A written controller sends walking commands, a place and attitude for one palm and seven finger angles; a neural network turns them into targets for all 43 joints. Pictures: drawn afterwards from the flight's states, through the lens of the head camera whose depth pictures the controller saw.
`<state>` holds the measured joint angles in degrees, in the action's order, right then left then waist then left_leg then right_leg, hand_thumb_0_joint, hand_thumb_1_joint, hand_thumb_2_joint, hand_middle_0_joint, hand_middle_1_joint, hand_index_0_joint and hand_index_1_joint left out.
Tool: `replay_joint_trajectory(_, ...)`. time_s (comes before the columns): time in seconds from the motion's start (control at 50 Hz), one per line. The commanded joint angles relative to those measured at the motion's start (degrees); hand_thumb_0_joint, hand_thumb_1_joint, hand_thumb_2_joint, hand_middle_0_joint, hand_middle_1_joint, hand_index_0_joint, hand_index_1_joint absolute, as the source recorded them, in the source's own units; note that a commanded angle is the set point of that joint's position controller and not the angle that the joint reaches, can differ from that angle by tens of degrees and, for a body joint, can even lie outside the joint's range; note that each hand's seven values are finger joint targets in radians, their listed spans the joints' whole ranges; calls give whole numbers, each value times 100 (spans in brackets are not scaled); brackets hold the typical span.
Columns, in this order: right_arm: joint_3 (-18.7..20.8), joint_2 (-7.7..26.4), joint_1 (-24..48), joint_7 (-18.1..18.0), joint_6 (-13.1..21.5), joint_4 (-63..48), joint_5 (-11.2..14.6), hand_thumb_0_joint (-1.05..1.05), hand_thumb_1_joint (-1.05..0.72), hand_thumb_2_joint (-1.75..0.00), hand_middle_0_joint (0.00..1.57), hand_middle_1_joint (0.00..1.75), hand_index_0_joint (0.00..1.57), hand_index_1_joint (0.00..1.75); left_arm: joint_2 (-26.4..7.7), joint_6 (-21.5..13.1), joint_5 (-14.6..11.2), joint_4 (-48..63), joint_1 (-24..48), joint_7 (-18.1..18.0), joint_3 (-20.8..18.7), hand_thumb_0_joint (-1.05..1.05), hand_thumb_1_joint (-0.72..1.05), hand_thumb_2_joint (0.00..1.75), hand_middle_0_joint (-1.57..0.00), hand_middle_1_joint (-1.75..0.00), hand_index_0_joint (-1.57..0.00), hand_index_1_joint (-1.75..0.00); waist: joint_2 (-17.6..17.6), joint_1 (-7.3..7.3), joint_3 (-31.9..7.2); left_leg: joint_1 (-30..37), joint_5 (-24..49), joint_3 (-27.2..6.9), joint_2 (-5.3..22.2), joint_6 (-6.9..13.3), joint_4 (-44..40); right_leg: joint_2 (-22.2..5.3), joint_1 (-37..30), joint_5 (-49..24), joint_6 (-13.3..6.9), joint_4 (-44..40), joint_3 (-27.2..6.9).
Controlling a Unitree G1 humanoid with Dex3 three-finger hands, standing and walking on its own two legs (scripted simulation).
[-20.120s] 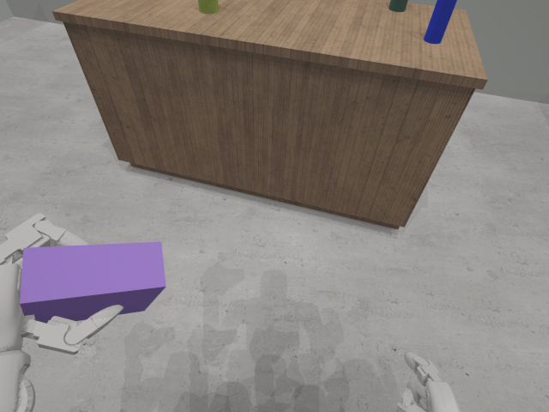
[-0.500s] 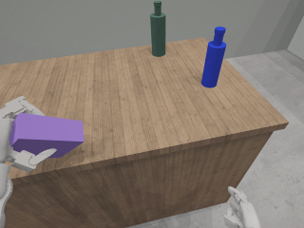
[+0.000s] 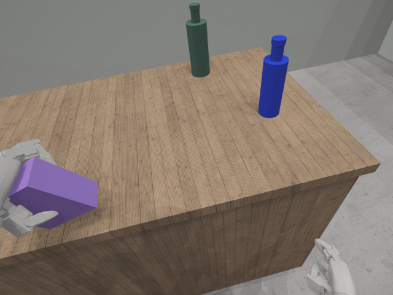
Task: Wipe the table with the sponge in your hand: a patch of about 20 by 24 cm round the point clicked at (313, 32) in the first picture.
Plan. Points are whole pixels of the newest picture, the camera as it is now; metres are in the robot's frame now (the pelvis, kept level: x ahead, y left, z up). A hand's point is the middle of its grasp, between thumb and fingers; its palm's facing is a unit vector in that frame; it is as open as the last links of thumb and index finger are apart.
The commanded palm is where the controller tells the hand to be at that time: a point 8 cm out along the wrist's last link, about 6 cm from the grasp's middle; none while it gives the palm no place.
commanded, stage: turn the palm down, sponge in hand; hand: left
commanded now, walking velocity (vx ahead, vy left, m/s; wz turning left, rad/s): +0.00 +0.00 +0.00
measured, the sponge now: (54, 200) +0.21 +0.29 +0.14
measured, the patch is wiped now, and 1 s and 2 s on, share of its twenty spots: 0.00 0.00 0.00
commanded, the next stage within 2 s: move the sponge above the wiping area in 1.18 s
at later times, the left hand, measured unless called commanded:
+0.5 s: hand (27, 173) +0.22 +0.31 +0.20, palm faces +0.24 -0.24 -0.94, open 9.4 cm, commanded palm +0.17 +0.32 +0.29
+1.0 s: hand (44, 188) +0.20 +0.26 +0.20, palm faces +0.19 -0.07 -0.98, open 9.4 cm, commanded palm +0.15 +0.28 +0.29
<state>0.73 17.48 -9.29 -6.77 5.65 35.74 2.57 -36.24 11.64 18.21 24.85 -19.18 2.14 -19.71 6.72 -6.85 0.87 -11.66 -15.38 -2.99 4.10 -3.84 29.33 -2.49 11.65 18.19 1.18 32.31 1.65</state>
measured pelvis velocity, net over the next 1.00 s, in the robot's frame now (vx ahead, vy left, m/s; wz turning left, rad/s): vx -0.04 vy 0.00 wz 0.00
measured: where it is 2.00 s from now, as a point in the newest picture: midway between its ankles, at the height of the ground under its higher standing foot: outside the picture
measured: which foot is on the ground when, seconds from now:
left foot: down 0.00-1.00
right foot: down 0.00-1.00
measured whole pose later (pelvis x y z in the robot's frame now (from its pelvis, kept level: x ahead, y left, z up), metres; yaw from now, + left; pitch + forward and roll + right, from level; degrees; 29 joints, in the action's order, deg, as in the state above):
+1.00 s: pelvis -0.04 +0.00 +0.00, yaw +0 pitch -5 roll +1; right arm -3.6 15.4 0.1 -4.9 4.3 37.4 2.8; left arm -36.8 20.6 42.4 23.9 -2.4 9.2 -1.3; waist 7.8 -9.2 0.7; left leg -10.5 -10.8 -3.1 3.8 -4.2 26.2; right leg -2.6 11.3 14.6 0.6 31.0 1.6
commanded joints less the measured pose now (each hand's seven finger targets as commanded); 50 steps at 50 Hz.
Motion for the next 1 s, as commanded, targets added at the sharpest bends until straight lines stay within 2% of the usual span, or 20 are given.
replay_joint_trajectory(0.0,29,242,1053,-65,557,-1197,-105,0,-90,-90,20,30,20,30,-1453,-551,414,1946,1144,-138,-686,0,10,130,-120,-160,-120,-160,-436,55,-1276,585,1747,607,-433,529,-55,34,-242,-1873,12,-587,220)
replay_joint_trajectory(0.06,9,277,1260,6,546,-1130,-39,0,-90,-90,20,30,20,30,-1765,-421,609,1941,1063,-255,-1064,0,10,130,-120,-160,-120,-160,-163,-68,-1285,520,1833,573,-425,444,-115,82,-348,-1812,-65,-583,196)
replay_joint_trajectory(0.12,26,275,1052,83,385,-978,-82,0,-90,-90,20,30,20,30,-1598,-77,751,1449,1241,-441,-971,0,10,130,-120,-160,-120,-160,-152,-93,-1006,251,2193,534,-330,348,-255,13,-463,-2036,-91,-606,284)
replay_joint_trajectory(0.16,-6,279,1468,164,259,-928,32,0,-90,-90,20,30,20,30,-1561,380,816,1129,1593,-493,-927,0,10,130,-120,-160,-120,-160,44,-158,-934,224,2143,558,-325,277,-344,70,-500,-1844,-149,-680,167)
replay_joint_trajectory(0.18,-14,303,1342,183,175,-928,-11,0,-90,-90,20,30,20,30,-1443,549,863,1042,1818,-484,-670,0,10,130,-120,-160,-120,-160,-67,-145,-815,97,2250,520,-276,271,-403,31,-541,-1920,-163,-713,253)
replay_joint_trajectory(0.22,-37,357,1463,202,53,-942,14,0,-90,-90,20,30,20,30,-1502,846,970,856,1904,-353,-554,0,10,130,-120,-160,-120,-160,-262,-139,-867,128,2185,483,-262,268,-518,34,-594,-1858,-132,-731,247)
replay_joint_trajectory(0.26,-166,273,2000,207,32,-1030,124,0,-90,-90,20,30,20,30,-1527,1105,1185,883,2236,-146,-415,0,10,130,-120,-160,-120,-160,-117,-171,-987,243,2003,464,-321,279,-594,125,-551,-1592,-180,-739,219)
replay_joint_trajectory(0.3,-200,255,1912,177,22,-1114,88,0,-90,-90,20,30,20,30,-1362,1162,1346,1018,2403,84,39,0,10,130,-120,-160,-120,-160,-135,-118,-1000,281,1818,392,-306,318,-718,97,-516,-1395,-170,-782,298)
replay_joint_trajectory(0.38,-274,181,2199,164,132,-1278,70,0,-90,-90,20,30,20,30,-1281,1160,1726,1853,2948,358,538,0,10,130,-120,-160,-120,-160,334,-146,-1299,383,1335,237,-339,372,-832,180,-510,-1000,-241,-735,270)
replay_joint_trajectory(0.46,-304,187,2429,149,117,-1154,29,0,-90,-90,20,30,20,30,-2007,1162,2259,1942,3295,290,10,0,10,130,-120,-160,-120,-160,489,-272,-1474,333,1012,109,-375,381,-962,315,-706,-752,-330,-644,108)
replay_joint_trajectory(0.5,-297,172,2172,149,66,-992,-53,0,-90,-90,20,30,20,30,-2099,1120,2418,1531,3427,171,-78,0,10,130,-120,-160,-120,-160,401,-264,-1501,359,1304,153,-369,352,-930,227,-675,-753,-347,-685,163)
replay_joint_trajectory(0.56,-289,146,2447,211,17,-936,50,0,-90,-90,20,30,20,30,-2150,1218,2351,1180,3632,76,-290,0,10,130,-120,-160,-120,-160,395,-356,-1389,333,1285,186,-392,305,-894,293,-666,-728,-399,-815,13)
replay_joint_trajectory(0.6,-263,168,2230,217,-57,-867,50,0,-90,-90,20,30,20,30,-1883,1216,2223,742,3518,90,-95,0,10,130,-120,-160,-120,-160,-14,-279,-1246,319,1237,257,-357,304,-891,183,-572,-731,-313,-886,118)
replay_joint_trajectory(0.7,-288,176,2366,238,-91,-934,172,0,-90,-90,20,30,20,30,-1172,1229,2128,247,3074,436,560,0,10,130,-120,-160,-120,-160,-495,-148,-761,121,415,356,-383,345,-957,169,-207,-374,-191,-1008,172)
replay_joint_trajectory(0.76,-346,76,2622,241,39,-1073,245,0,-90,-90,20,30,20,30,-903,1179,2244,526,3144,498,872,0,10,130,-120,-160,-120,-160,-442,-108,-718,66,-69,351,-466,362,-931,228,-73,-59,-198,-1012,64)
replay_joint_trajectory(0.84,-267,178,2426,137,145,-1047,67,0,-90,-90,20,30,20,30,-1616,955,2535,1070,3553,406,500,0,10,130,-120,-160,-120,-160,-376,-185,-1244,249,202,370,-552,443,-746,137,-269,34,-199,-945,-18)
replay_joint_trajectory(0.86,-316,131,2630,142,242,-1082,77,0,-90,-90,20,30,20,30,-1937,957,2657,1346,3740,350,243,0,10,130,-120,-160,-120,-160,-48,-244,-1358,266,247,351,-578,419,-714,219,-310,78,-272,-911,-159)
replay_joint_trajectory(0.92,-281,143,2365,151,224,-922,-77,0,-90,-90,20,30,20,30,-2147,863,2816,1101,3842,252,87,0,10,130,-120,-160,-120,-160,9,-306,-1406,347,767,383,-593,425,-600,152,-324,-161,-312,-942,-104)
replay_joint_trajectory(0.96,-263,102,2482,198,251,-910,8,0,-90,-90,20,30,20,30,-2263,873,2840,1101,3971,186,-97,0,10,130,-120,-160,-120,-160,176,-325,-1329,352,843,331,-601,382,-563,239,-305,-165,-394,-973,-370)
replay_joint_trajectory(0.98,-245,132,2326,215,209,-848,-36,0,-90,-90,20,30,20,30,-2049,874,2774,792,4033,177,89,0,10,130,-120,-160,-120,-160,20,-302,-1247,291,901,388,-556,396,-553,142,-279,-248,-365,-999,-200)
